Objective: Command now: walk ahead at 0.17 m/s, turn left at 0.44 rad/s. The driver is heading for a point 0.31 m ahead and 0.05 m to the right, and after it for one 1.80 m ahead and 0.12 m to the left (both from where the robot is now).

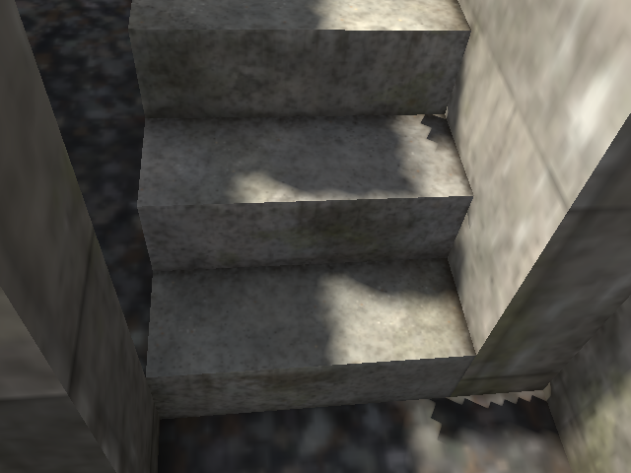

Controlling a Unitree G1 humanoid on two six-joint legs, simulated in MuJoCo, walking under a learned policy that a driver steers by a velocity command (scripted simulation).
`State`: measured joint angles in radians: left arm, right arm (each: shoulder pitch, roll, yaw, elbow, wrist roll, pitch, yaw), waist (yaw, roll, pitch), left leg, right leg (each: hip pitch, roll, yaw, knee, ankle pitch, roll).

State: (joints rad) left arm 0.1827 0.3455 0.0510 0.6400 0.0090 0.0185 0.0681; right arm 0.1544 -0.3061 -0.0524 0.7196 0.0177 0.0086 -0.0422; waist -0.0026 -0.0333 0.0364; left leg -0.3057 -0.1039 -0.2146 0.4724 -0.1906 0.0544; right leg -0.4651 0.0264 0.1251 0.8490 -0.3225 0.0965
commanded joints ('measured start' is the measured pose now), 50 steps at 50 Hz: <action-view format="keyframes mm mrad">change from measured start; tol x32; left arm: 1 -40 82 26 -82 -10 -33 -11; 50 252 -31 -72 78 51 -76 -9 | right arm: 1 17 -169 -51 -50 3 -23 1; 50 72 18 23 -24 -43 -55 45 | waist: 1 -33 256 -83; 9 51 -202 -46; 46 -7 141 -70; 50 4 -299 -86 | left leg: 1 138 219 -301 -182 -318 130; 12 -492 122 97 617 -215 -85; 26 153 66 260 -45 136 -5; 28 636 454 -313 -116 140 228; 30 480 467 -359 -210 -294 279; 38 0 238 171 -194 516 140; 50 48 84 204 193 50 -51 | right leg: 1 -15 -2 -33 -156 -25 -14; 6 327 -21 -95 -479 75 -94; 10 455 -405 491 -684 -404 -340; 23 382 -256 70 -568 431 -299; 26 323 -198 -7 -340 633 -226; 28 -189 -4 -95 241 -172 -102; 30 -414 -72 -19 505 -147 -121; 47 218 -63 -162 -296 47 -58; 50 295 -188 90 -449 520 -188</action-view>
